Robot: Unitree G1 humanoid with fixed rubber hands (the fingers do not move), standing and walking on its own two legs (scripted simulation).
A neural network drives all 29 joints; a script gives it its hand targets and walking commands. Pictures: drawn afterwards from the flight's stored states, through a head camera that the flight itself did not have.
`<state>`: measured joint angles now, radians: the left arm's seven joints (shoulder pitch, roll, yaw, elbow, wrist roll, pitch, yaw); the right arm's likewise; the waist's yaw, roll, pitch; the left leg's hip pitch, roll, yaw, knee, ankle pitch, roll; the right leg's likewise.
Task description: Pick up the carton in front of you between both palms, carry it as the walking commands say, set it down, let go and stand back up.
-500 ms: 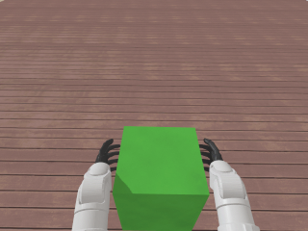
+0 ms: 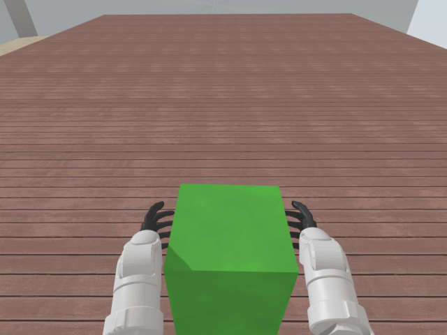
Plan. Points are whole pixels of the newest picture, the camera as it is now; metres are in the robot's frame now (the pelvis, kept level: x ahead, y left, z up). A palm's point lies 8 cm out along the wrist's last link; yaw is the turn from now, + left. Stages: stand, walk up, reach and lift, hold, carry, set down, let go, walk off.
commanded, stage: hold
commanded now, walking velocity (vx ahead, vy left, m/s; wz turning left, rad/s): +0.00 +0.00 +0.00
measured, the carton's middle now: (228, 260) +0.30 +0.00 -0.03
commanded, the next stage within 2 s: set down in 0.28 s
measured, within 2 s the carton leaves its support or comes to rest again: neither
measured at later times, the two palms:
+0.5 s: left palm (156, 223) +0.34 +0.15 +0.06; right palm (303, 226) +0.33 -0.15 +0.05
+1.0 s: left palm (173, 257) +0.39 +0.15 -0.14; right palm (287, 262) +0.37 -0.15 -0.14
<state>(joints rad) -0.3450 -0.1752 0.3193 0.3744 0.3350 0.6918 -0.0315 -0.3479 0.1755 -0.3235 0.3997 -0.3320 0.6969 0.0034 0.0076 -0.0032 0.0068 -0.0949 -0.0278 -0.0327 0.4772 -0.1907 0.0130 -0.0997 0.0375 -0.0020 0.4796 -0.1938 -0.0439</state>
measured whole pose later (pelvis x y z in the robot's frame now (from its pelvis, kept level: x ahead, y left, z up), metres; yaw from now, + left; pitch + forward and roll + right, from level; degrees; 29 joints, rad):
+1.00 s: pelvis +0.01 +0.02 -0.07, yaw -1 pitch +26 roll +0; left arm -0.54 -0.11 0.34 0.56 0.21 0.10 0.02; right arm -0.53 0.14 -0.40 0.54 -0.20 0.12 -0.05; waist -0.02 0.01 -0.02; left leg -1.07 -0.05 -0.02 0.97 -0.34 0.03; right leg -1.08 0.04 0.02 0.96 -0.33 -0.01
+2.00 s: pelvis -0.04 +0.02 -0.32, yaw -3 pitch +45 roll -2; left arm -1.25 0.13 0.32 0.83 0.16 0.26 0.04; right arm -1.11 0.00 -0.52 0.65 -0.14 0.27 -0.12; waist -0.03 0.00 0.03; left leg -2.17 -0.06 0.02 1.93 -0.55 0.04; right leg -2.16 0.05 -0.01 1.90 -0.53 0.02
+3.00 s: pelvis -0.05 +0.02 -0.41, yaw -4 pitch +36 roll -3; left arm -1.51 0.26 0.27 1.04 0.12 0.21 -0.04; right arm -1.38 -0.18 -0.50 0.93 -0.05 0.21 -0.06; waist -0.04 -0.04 0.33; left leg -2.27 -0.04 0.02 2.25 -0.61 0.05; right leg -2.26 0.08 -0.03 2.20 -0.58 0.03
